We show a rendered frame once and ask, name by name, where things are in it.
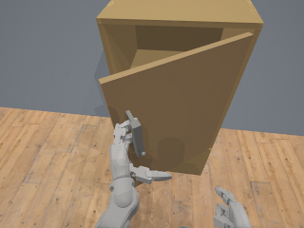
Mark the left robot hand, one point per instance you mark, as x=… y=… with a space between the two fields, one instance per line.
x=119 y=161

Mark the handle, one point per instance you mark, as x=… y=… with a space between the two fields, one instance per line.
x=137 y=133

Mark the left robot forearm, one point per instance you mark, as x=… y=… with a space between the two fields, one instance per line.
x=123 y=204

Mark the cupboard door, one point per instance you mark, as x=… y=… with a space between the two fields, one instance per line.
x=178 y=100

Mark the right robot hand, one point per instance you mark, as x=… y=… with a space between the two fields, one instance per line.
x=233 y=216

